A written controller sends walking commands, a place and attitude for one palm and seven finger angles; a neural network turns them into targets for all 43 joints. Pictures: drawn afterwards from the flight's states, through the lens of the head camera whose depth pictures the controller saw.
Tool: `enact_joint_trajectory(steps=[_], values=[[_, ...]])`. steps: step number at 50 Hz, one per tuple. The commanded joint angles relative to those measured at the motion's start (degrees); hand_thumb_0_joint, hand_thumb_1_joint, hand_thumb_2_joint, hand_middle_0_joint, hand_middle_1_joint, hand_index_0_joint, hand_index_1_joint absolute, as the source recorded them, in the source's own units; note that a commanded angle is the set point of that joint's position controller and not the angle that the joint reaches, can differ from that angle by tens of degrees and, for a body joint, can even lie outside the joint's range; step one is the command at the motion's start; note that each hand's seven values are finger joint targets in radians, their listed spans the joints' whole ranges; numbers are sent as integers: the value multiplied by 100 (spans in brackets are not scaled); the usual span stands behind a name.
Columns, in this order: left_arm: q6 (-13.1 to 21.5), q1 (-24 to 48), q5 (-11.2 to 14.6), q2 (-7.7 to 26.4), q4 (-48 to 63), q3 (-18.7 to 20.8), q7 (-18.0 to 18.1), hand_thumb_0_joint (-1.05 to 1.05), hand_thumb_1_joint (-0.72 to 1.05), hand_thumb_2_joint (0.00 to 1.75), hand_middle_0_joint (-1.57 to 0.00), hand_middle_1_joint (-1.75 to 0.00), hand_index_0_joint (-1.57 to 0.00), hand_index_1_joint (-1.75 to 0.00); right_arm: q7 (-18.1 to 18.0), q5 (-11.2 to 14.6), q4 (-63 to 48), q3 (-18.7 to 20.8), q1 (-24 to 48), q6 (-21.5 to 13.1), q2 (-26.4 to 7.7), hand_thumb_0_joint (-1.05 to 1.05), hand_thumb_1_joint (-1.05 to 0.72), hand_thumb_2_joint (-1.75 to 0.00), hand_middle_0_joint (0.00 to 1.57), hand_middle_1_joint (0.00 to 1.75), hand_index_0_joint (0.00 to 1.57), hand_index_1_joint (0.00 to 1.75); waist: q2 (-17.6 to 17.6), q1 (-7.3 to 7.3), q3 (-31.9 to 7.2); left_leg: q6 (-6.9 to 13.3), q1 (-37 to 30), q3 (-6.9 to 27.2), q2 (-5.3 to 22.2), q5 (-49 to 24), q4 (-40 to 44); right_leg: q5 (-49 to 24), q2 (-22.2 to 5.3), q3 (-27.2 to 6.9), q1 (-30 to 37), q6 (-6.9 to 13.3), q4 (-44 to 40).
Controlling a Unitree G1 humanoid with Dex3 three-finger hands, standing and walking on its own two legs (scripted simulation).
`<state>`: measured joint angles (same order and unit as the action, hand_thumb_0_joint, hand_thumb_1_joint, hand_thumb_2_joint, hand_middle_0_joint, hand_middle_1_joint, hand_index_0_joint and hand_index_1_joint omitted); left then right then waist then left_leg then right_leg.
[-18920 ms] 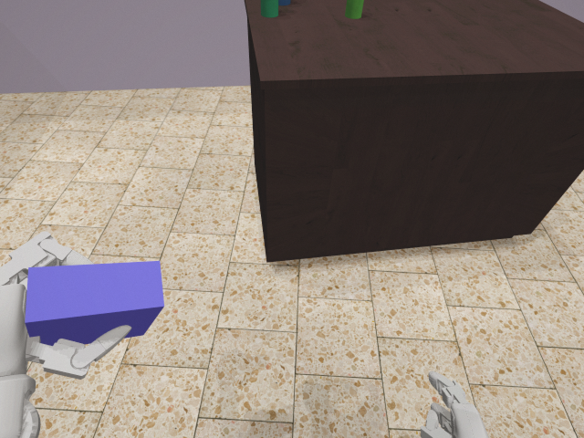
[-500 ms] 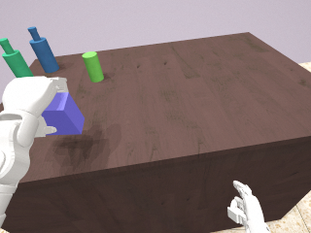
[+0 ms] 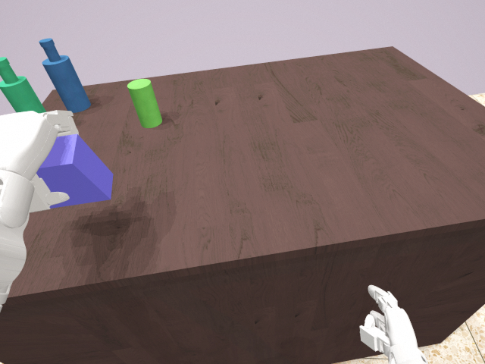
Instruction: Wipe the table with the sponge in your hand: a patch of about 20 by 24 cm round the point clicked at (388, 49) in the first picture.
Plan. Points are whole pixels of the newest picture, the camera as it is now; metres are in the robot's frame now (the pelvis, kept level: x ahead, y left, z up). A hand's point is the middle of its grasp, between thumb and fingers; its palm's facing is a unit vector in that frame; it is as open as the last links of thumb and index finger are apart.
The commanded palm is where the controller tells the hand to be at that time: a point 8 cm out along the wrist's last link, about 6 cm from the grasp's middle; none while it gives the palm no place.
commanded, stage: lower the sponge onto the table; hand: left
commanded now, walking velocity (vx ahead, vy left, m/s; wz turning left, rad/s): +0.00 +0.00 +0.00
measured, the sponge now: (60, 181) +0.27 +0.34 +0.20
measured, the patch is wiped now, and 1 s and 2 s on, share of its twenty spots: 0.05 0.05 0.15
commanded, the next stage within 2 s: wipe forward along the first lane in 1.68 s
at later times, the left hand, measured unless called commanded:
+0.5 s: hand (25, 158) +0.25 +0.35 +0.25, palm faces +0.33 +0.03 -0.94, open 9.2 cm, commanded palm +0.20 +0.33 +0.27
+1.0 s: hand (44, 198) +0.24 +0.35 +0.19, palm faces +0.05 -0.02 -1.00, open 9.2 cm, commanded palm +0.20 +0.33 +0.24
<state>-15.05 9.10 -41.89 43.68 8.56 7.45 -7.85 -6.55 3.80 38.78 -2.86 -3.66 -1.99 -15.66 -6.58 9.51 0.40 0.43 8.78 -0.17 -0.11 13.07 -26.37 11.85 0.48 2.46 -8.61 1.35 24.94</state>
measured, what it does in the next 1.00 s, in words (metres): stands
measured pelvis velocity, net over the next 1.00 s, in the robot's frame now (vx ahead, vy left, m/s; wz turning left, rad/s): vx -0.01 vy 0.00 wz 0.00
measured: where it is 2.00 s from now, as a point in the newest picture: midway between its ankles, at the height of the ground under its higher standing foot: outside the picture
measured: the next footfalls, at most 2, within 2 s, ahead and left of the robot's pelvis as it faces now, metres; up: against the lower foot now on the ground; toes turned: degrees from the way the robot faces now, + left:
none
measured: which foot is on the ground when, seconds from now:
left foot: down 0.00-1.00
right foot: down 0.00-1.00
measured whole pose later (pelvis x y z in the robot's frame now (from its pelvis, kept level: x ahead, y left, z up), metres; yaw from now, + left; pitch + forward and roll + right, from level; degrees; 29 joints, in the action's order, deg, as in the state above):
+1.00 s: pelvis -0.01 +0.00 +0.00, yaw +0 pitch -3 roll +0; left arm -22.9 5.0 -46.1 41.8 3.8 7.2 -14.5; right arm -5.4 4.0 36.6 -4.4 -2.4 -0.5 -16.0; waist -6.9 6.9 -0.3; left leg 0.7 11.1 -0.3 -0.7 11.6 -25.8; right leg 11.1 0.0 2.1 -11.5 1.1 25.6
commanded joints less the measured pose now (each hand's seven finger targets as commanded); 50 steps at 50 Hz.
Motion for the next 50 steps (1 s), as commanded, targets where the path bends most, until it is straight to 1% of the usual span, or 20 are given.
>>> enact_joint_trajectory(steps=[1,5,7,8,10,13,14,15,19,22,27,29,31,34,35,38,39,42,44,50], values=[[-703,1491,-230,1320,-234,665,-133,0,10,130,-120,-160,-120,-160,-7,64,-1111,125,1256,-174,-660,0,-90,-90,20,30,20,30,626,-128,-718,-59,221,329,-31,-557,561,-90,-167,-474,-26,186,-543],[-825,1244,-340,638,449,-96,-619,0,10,130,-120,-160,-120,-160,48,105,-1457,37,1438,-221,-536,0,-90,-90,20,30,20,30,292,-182,-1393,-10,-2,395,-27,-647,522,-472,-185,-346,216,206,-346],[-659,1270,-443,788,963,-105,-735,0,10,130,-120,-160,-120,-160,59,85,-1475,43,1404,-275,-519,0,-90,-90,20,30,20,30,197,-245,-1526,39,-167,418,-35,-783,477,-566,-148,-301,180,200,-287],[-526,1406,-531,1103,1456,125,-750,0,10,130,-120,-160,-120,-160,43,56,-1501,62,1337,-302,-498,0,-90,-90,20,30,20,30,262,-199,-1765,81,-290,462,-53,-924,473,-617,-114,-293,276,198,-219],[-262,1878,-741,1762,2344,581,-664,0,10,130,-120,-160,-120,-160,7,-91,-1569,32,1353,-413,-466,0,-90,-90,20,30,20,30,-185,-59,-2281,136,-385,527,-105,-1229,414,-690,-93,-402,577,291,-44],[89,1754,-851,2423,2476,1477,-277,0,10,130,-120,-160,-120,-160,-19,-204,-1351,47,1161,-438,-429,0,-90,-90,20,30,20,30,-260,62,-1839,70,-356,640,-49,-1525,539,-690,-19,-455,481,352,-86],[106,1769,-825,2898,2534,2036,-61,0,10,130,-120,-160,-120,-160,-32,-190,-1336,48,1360,-506,-469,0,-90,-90,20,30,20,30,-491,177,-1833,65,-264,704,-61,-1427,520,-679,94,-859,645,486,-65],[107,1780,-697,2397,2449,1724,135,0,10,130,-120,-160,-120,-160,-41,-246,-1298,83,1188,-451,-373,0,-90,-90,20,30,20,30,-499,168,-1767,9,-237,601,-72,-1682,543,-857,-4,-679,724,494,-79],[-424,1604,-157,1800,1237,1583,537,0,10,130,-120,-160,-120,-160,117,-23,-1029,188,1429,-236,-470,0,-90,-90,20,30,20,30,-246,130,-991,-147,-220,514,-61,-1576,494,-634,67,-944,306,513,-529],[-816,730,-65,1301,622,1113,232,0,10,130,-120,-160,-120,-160,127,9,-1103,171,1272,-49,-616,0,-90,-90,20,30,20,30,448,51,-829,-124,39,357,8,-1186,581,-589,-73,-553,252,270,-539],[-1075,233,-26,210,588,-86,-441,0,10,130,-120,-160,-120,-160,124,177,-1413,58,1460,-77,-568,0,-90,-90,20,30,20,30,529,-233,-612,-55,195,377,57,-114,727,-171,-115,-210,-140,110,-527],[-977,513,-173,279,808,-217,-505,0,10,130,-120,-160,-120,-160,96,228,-1506,-45,1688,-215,-447,0,-90,-90,20,30,20,30,445,-310,-728,-11,145,427,52,307,740,201,-81,-394,-236,147,-492],[-704,1316,-477,776,1267,-86,-489,0,10,130,-120,-160,-120,-160,-13,112,-1464,16,1414,-328,-500,0,-90,-90,20,30,20,30,366,-310,-1218,61,-35,459,-31,144,650,238,-111,-365,-62,164,-401],[-125,2537,-1046,2272,2350,903,-240,0,10,130,-120,-160,-120,-160,-153,-67,-1425,25,1483,-553,-539,0,-90,-90,20,30,20,30,-390,-180,-1998,161,-229,595,-93,-21,607,217,46,-763,471,312,-172],[95,2627,-1247,2269,2370,945,-111,0,10,130,-120,-160,-120,-160,-221,-237,-1351,41,1230,-579,-490,0,-90,-90,20,30,20,30,-570,-89,-2250,182,-235,562,-141,-313,602,63,0,-563,684,367,-70],[122,1690,-891,1768,951,1012,-7,0,10,130,-120,-160,-120,-160,-167,-147,-1005,88,1078,-488,-468,0,-90,-90,20,30,20,30,-341,-116,-1047,-10,-138,580,-115,-699,559,-85,-22,-646,70,413,-445],[8,1627,-732,1868,710,1239,-14,0,10,130,-120,-160,-120,-160,-129,-53,-1028,114,1288,-478,-503,0,-90,-90,20,30,20,30,-178,-67,-885,-30,-94,612,-108,-649,496,-28,24,-979,-9,503,-516],[-362,1171,-305,1286,258,913,-84,0,10,130,-120,-160,-120,-160,-18,-57,-973,135,1259,-277,-572,0,-90,-90,20,30,20,30,143,-7,-673,-86,187,475,-35,-745,532,-309,-103,-549,78,314,-500],[-674,673,-275,1195,-48,872,-259,0,10,130,-120,-160,-120,-160,33,13,-1044,90,1499,-240,-576,0,-90,-90,20,30,20,30,344,-16,-540,-84,351,408,-50,-626,498,-204,-48,-697,-10,315,-475],[-592,569,-618,1145,610,340,-838,0,10,130,-120,-160,-120,-160,57,-13,-1401,34,1278,-164,-586,0,-90,-90,20,30,20,30,535,-213,-1203,105,188,339,-117,-509,321,-126,-136,-416,91,175,-330]])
